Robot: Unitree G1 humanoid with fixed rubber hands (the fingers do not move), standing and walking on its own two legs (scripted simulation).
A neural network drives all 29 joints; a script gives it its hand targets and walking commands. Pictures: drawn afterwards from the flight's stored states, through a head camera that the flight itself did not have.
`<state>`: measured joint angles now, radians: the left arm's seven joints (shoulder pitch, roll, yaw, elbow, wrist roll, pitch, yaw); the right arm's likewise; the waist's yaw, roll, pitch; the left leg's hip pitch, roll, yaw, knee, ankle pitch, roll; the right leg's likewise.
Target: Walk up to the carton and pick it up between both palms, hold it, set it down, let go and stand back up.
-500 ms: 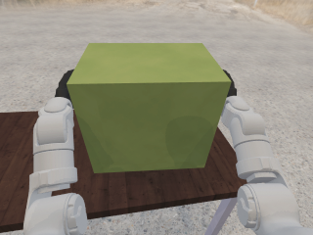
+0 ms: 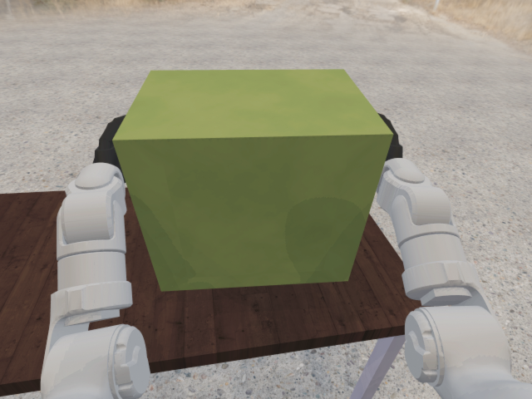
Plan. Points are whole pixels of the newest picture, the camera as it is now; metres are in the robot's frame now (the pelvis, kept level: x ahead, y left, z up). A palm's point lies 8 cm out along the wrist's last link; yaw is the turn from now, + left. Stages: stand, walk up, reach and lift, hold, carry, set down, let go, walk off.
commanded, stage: hold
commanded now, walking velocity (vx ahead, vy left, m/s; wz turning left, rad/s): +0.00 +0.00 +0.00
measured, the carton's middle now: (253, 179) +0.39 -0.01 +0.20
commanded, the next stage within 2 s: set down in 1.94 s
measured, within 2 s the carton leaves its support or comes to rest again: neither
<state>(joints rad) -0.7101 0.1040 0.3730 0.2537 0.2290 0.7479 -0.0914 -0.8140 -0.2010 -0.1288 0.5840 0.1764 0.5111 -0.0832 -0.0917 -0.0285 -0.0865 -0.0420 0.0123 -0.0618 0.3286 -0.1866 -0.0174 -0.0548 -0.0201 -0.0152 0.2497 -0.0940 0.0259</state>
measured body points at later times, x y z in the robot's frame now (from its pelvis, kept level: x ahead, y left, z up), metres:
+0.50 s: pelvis +0.00 +0.00 +0.00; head -0.08 +0.03 +0.44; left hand +0.37 +0.21 +0.23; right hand +0.38 -0.18 +0.26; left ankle +0.00 +0.13 -0.75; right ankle +0.03 -0.14 -0.75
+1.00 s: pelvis +0.00 -0.01 +0.00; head -0.07 +0.01 +0.44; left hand +0.37 +0.21 +0.24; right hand +0.39 -0.18 +0.25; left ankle +0.00 +0.13 -0.75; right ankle +0.03 -0.14 -0.75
